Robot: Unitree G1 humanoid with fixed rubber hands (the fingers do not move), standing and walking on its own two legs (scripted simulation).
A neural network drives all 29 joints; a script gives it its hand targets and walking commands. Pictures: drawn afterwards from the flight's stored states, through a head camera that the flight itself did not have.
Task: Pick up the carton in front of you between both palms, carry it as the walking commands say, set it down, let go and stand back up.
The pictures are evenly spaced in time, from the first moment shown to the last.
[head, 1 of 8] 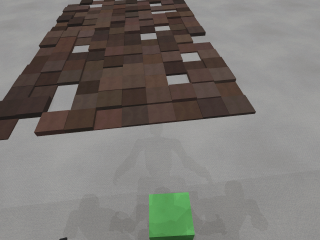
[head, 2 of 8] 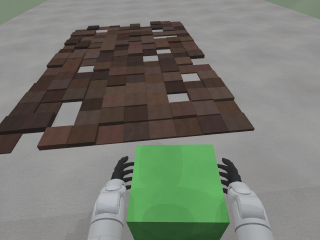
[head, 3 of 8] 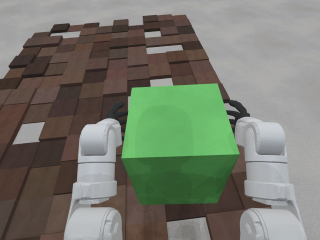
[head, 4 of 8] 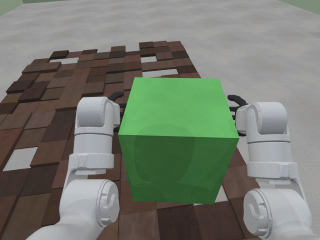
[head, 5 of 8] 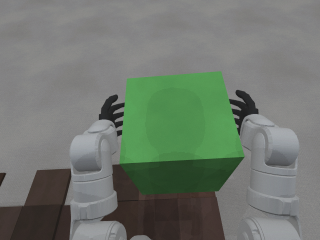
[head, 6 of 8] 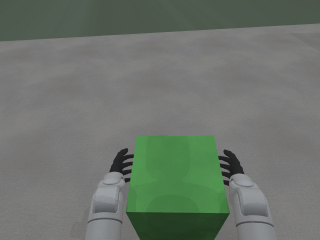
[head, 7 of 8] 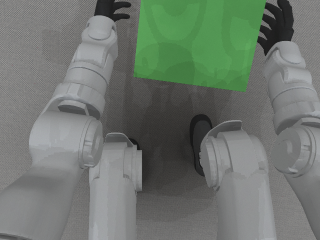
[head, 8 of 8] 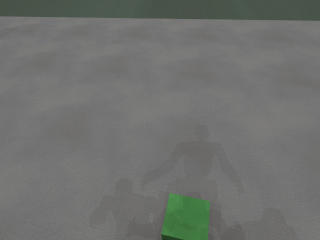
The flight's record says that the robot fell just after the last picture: no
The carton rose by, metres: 0.80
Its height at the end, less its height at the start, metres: +0.00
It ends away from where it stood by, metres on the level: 6.12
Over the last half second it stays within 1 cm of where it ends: yes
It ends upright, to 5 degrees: yes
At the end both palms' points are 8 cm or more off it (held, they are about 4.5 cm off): yes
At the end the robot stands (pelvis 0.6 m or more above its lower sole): yes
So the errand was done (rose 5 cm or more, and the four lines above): yes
